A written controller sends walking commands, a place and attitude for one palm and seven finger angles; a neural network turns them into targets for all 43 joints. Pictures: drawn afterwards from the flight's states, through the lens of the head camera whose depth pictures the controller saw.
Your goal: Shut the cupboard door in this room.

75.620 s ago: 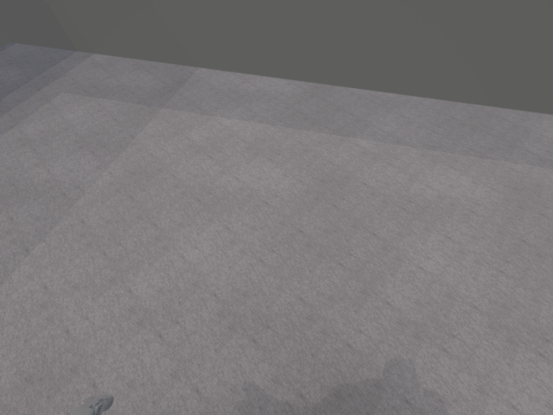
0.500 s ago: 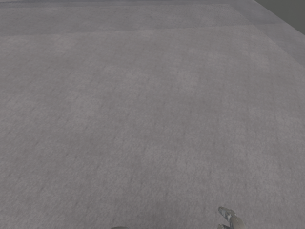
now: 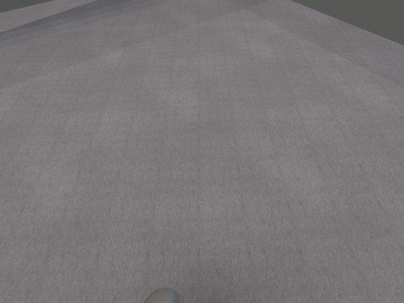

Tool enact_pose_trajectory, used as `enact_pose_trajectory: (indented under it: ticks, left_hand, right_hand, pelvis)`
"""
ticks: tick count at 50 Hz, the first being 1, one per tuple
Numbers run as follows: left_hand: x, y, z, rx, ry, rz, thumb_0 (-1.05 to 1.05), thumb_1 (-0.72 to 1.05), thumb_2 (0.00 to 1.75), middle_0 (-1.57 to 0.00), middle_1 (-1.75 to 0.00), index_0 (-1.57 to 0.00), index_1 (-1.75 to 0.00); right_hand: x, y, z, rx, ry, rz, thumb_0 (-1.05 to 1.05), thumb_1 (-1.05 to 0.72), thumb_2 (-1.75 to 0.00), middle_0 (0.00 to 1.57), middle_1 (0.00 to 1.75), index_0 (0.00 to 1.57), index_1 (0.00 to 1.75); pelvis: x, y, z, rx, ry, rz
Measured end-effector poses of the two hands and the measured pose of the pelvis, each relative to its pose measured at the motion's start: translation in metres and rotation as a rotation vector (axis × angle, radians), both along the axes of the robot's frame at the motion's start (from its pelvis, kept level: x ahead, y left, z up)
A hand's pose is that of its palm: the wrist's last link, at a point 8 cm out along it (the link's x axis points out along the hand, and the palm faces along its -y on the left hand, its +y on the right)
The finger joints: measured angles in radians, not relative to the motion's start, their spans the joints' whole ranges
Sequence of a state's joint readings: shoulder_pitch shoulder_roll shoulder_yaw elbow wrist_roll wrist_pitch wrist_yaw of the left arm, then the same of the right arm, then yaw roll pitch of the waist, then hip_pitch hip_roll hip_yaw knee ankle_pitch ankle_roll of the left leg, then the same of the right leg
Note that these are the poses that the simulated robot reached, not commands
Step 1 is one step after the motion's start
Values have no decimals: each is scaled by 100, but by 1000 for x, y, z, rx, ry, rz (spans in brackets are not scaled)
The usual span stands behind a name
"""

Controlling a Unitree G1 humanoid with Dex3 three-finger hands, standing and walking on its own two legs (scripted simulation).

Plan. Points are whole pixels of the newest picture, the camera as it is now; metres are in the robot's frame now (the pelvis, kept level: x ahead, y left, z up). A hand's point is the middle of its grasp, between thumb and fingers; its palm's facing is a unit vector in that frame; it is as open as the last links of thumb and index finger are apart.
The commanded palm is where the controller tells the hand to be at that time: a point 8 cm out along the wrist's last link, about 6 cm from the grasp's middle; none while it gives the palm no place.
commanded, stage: turn to face it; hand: left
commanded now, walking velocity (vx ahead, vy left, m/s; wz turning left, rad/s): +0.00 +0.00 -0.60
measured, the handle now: out of the picture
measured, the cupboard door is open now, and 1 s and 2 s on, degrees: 36 36 36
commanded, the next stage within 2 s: none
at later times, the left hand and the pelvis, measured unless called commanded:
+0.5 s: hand (107, 291) +0.16 +0.24 -0.16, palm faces -0.24 -0.95 -0.21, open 7.4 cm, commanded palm none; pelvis +0.01 +0.06 +0.01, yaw -18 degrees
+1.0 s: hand (149, 287) +0.18 +0.14 -0.15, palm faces -0.54 -0.81 -0.23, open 7.4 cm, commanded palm none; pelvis +0.00 +0.03 +0.01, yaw -35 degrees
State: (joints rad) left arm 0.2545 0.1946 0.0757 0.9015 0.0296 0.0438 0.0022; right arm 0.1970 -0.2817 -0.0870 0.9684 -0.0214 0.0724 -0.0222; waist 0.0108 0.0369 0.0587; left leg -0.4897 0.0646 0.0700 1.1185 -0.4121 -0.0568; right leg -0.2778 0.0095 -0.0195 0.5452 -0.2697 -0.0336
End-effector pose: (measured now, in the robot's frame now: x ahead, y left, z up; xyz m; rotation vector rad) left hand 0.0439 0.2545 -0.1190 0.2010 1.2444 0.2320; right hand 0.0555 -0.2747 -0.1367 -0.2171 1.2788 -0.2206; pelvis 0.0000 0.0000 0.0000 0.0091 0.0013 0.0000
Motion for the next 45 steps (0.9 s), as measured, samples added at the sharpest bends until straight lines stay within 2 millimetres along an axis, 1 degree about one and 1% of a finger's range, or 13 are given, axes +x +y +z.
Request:
enact_pose_trajectory:
  ticks: [4, 8, 11, 15, 20, 24, 27, 30, 33, 36, 38, 41, 45]
  left_hand:
    - [15, -5, -1, -26, 15, -61, 1, 90, 90, -20, -30, -20, -30]
    - [33, -4, -5, -51, 2, -107, 1, 90, 90, -20, -30, -21, -30]
    - [46, 5, -12, -66, -4, -137, 1, 90, 90, -21, -30, -21, -30]
    - [65, 24, -27, -83, 2, -174, 1, 90, 90, -21, -30, -21, -30]
    - [95, 37, -19, -81, -2, -252, 1, 91, 90, -20, -30, -20, -30]
    - [118, 38, -10, -76, -25, -308, 1, 91, 90, -20, -30, -20, -30]
    - [134, 31, -5, -69, -32, -360, 1, 91, 90, -20, -30, -20, -30]
    - [149, 14, -3, -63, -40, -423, 1, 91, 90, -20, -30, -20, -30]
    - [162, -9, -1, -57, -56, -493, 1, 91, 90, -20, -30, -20, -30]
    - [173, -37, -1, -47, -95, -560, 1, 91, 90, -20, -30, -20, -30]
    - [175, -52, -1, -39, -121, -593, 1, 91, 90, -20, -30, -20, -30]
    - [168, -64, 5, -35, -113, -617, 1, 91, 90, -20, -30, -20, -30]
    - [158, -70, 7, -37, -67, -642, 1, 90, 90, -20, -30, -21, -30]
  right_hand:
    - [-6, 3, 11, -2, -25, -39, 1, -91, -90, 20, 30, 19, 29]
    - [-5, 16, 15, -5, -44, -68, 1, -91, -90, 20, 30, 19, 29]
    - [0, 32, 17, -8, -75, -90, 1, -91, -90, 20, 30, 19, 29]
    - [2, 56, 18, -26, -136, -119, 1, -91, -90, 20, 30, 19, 29]
    - [-20, 79, 29, -26, -127, -161, 1, -90, -90, 20, 30, 20, 29]
    - [-45, 87, 31, -22, -90, -221, 1, -90, -90, 20, 30, 20, 30]
    - [-67, 87, 29, -17, -66, -282, 1, -90, -90, 21, 30, 20, 30]
    - [-92, 85, 23, -9, -41, -347, 1, -90, -90, 21, 30, 20, 30]
    - [-119, 79, 13, 4, -18, -414, 1, -90, -90, 21, 30, 20, 30]
    - [-147, 68, -3, 22, 3, -475, 1, -90, -90, 20, 30, 20, 30]
    - [-161, 61, -12, 28, 24, -509, 1, -90, -90, 20, 30, 20, 30]
    - [-169, 53, -11, 26, 38, -546, 1, -91, -90, 20, 30, 20, 29]
    - [-163, 46, 3, 15, -13, -568, 1, -91, -90, 20, 30, 19, 29]
  pelvis:
    - [3, 1, 6, 2, 13, -41]
    - [7, 10, 6, -4, 16, -82]
    - [9, 23, 3, -8, 18, -123]
    - [12, 43, -5, -20, 17, -175]
    - [13, 54, 4, -43, 1, -245]
    - [13, 58, 10, -56, 2, -297]
    - [12, 58, 10, -56, 2, -340]
    - [10, 54, 9, -53, 1, -383]
    - [7, 47, 4, -43, -1, -426]
    - [3, 34, -6, -22, -4, -464]
    - [0, 29, -11, -24, -5, -490]
    - [-3, 26, -6, -18, -5, -517]
    - [-5, 24, 3, -2, -2, -562]
